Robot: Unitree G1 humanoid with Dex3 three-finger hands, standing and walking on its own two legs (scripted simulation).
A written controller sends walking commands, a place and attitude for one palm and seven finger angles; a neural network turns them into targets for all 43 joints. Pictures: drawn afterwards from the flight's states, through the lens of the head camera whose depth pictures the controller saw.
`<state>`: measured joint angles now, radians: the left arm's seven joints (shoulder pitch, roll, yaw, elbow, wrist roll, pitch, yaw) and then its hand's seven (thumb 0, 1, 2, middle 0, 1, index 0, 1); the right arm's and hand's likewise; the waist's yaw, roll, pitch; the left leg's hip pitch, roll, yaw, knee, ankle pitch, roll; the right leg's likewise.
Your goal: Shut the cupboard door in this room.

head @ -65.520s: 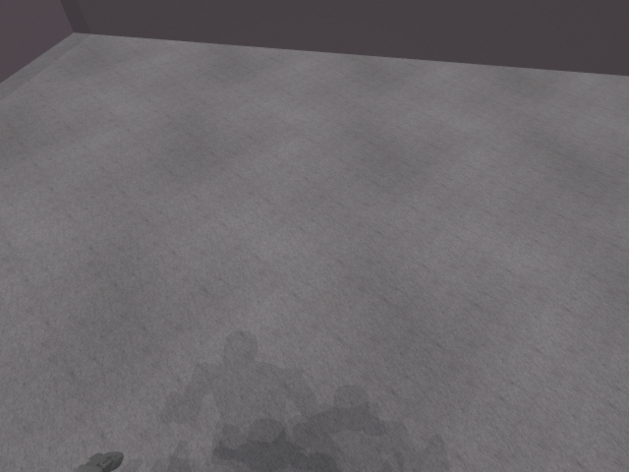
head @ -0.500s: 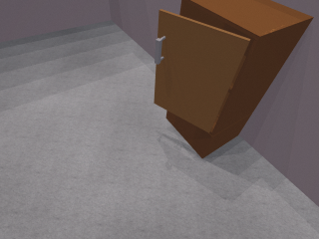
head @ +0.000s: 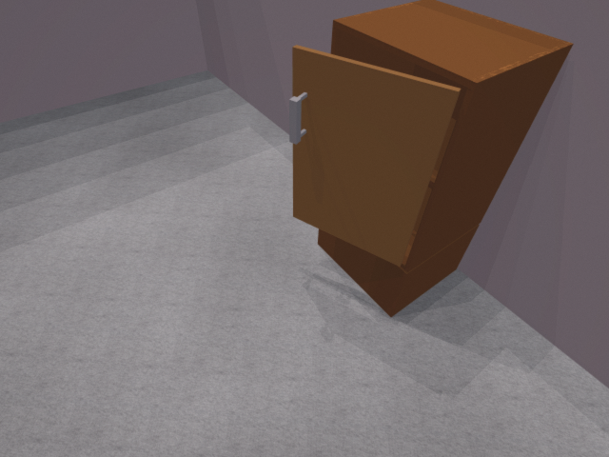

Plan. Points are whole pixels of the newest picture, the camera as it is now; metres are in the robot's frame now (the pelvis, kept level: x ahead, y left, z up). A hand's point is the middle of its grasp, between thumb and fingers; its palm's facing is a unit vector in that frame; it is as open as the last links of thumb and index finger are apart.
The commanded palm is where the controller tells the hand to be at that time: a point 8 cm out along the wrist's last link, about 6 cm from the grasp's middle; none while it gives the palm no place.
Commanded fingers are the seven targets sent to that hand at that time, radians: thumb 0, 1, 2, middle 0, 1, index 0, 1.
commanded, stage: let the arm hang, fingers relaxed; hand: left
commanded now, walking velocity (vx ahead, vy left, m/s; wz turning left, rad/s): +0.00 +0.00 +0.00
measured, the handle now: (299, 117) +0.95 +0.06 -0.04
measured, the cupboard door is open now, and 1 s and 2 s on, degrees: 21 21 21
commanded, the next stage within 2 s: look to check the result in 0.16 s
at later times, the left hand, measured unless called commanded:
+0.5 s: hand out of the picture -0.04 +0.15 -0.18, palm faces +0.04 -0.98 -0.17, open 7.4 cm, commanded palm none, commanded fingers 0.00 0.90 0.90 -0.20 -0.30 -0.20 -0.30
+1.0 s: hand out of the picture +0.01 +0.15 -0.18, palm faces +0.10 -0.98 -0.18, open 7.4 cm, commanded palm none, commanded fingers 0.00 0.90 0.90 -0.20 -0.30 -0.20 -0.30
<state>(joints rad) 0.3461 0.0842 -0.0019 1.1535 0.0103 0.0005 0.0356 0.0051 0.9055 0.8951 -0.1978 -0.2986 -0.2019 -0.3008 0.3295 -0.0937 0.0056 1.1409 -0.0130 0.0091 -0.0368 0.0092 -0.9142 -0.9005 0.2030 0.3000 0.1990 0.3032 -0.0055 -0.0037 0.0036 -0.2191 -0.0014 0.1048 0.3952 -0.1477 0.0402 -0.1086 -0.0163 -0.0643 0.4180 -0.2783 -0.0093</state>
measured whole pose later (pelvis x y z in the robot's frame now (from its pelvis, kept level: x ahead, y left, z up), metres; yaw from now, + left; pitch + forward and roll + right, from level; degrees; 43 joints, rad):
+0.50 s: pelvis +0.01 -0.01 +0.00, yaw +0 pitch -2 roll +0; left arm 0.35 0.13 0.00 1.17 0.01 0.00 0.04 0.01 0.91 0.90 -0.20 -0.30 -0.20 -0.30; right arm 0.32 -0.12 0.00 1.15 -0.01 0.01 -0.04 0.00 -0.91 -0.90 0.20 0.30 0.20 0.30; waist -0.01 0.00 0.04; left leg -0.21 0.01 0.10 0.40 -0.16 0.03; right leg -0.09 0.00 -0.07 0.39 -0.28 -0.02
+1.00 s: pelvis +0.02 -0.01 -0.01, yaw +3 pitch -1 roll +0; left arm 0.28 0.14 0.03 1.11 0.01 0.01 0.04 0.01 0.90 0.90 -0.20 -0.30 -0.20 -0.30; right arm 0.29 -0.14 -0.01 1.11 -0.01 0.03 -0.03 0.00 -0.91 -0.90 0.20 0.30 0.20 0.30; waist -0.02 0.00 0.05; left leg -0.27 0.00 0.05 0.50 -0.21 0.02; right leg -0.11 -0.01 -0.12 0.46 -0.34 -0.03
